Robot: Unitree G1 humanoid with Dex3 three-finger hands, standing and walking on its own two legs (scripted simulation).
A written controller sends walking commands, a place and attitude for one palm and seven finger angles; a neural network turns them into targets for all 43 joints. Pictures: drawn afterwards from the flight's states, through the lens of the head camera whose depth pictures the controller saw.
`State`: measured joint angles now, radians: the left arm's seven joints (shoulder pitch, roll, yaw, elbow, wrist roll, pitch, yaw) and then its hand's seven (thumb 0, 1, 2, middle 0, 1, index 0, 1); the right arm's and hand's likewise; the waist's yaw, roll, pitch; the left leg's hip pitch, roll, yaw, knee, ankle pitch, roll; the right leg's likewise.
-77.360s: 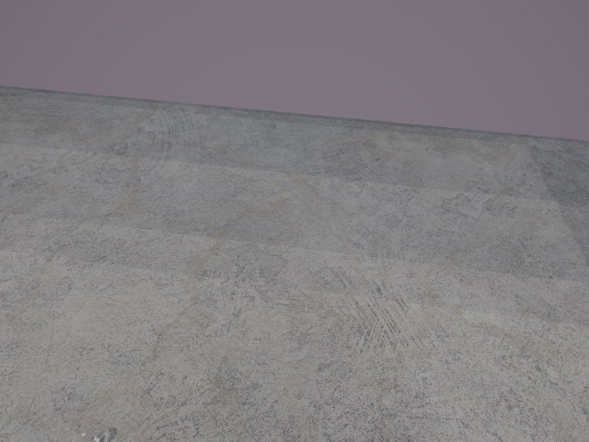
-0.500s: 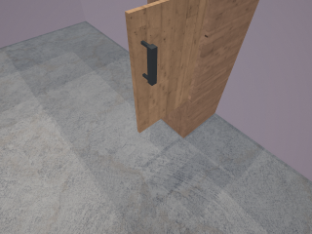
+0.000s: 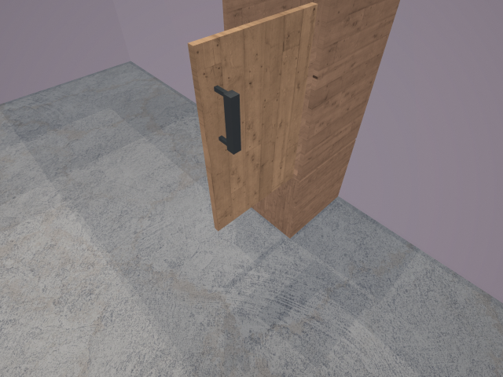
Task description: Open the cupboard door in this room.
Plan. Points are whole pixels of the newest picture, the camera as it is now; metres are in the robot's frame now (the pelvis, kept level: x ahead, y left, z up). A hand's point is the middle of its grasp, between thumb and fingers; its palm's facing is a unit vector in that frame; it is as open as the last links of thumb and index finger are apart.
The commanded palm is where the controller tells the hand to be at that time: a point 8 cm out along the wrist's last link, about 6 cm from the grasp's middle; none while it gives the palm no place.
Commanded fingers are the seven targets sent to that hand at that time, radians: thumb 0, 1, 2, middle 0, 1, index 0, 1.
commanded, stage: let the arm hang, fingers relaxed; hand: left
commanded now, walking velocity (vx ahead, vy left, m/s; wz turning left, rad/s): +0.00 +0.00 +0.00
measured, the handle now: (226, 120) +0.63 +0.09 +0.08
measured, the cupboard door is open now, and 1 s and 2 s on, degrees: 89 89 89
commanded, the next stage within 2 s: look to check the result in 0.04 s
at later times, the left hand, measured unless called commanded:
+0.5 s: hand out of the picture +0.01 +0.17 -0.17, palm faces +0.03 -0.98 -0.21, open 7.4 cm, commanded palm none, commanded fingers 0.00 0.90 0.90 -0.20 -0.30 -0.20 -0.30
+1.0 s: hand out of the picture +0.04 +0.17 -0.17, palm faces +0.01 -0.97 -0.25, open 7.4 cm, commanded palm none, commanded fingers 0.00 0.90 0.90 -0.20 -0.30 -0.20 -0.30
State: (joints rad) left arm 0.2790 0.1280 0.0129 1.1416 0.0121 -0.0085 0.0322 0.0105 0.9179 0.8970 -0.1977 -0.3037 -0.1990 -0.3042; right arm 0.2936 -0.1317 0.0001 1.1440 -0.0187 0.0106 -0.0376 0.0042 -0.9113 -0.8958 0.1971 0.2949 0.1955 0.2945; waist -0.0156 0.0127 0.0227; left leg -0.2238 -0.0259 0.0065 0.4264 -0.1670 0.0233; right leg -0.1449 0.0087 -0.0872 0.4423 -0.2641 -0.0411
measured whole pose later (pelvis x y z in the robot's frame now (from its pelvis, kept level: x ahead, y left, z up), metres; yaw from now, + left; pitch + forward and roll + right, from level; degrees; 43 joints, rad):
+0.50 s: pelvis +0.01 -0.01 +0.00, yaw +0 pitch -2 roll +0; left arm 0.27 0.15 0.01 1.16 0.01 -0.01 0.03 0.00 0.90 0.90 -0.20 -0.30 -0.20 -0.30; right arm 0.24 -0.16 0.00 1.15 -0.01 0.01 -0.04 0.00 -0.91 -0.90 0.20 0.29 0.20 0.29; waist -0.01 0.02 0.05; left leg -0.19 -0.01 0.00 0.40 -0.17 0.01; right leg -0.10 0.02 -0.09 0.40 -0.26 -0.05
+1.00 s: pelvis +0.02 -0.03 +0.00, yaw +0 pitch -2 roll +1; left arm 0.23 0.19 0.01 1.14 0.01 -0.02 0.03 0.00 0.90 0.90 -0.20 -0.30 -0.20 -0.30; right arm 0.20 -0.20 0.00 1.15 -0.01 0.01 -0.04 0.00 -0.91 -0.90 0.20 0.30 0.20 0.29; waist -0.01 0.02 0.05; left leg -0.16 0.01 0.00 0.38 -0.18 -0.02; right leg -0.07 0.05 -0.09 0.36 -0.26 -0.07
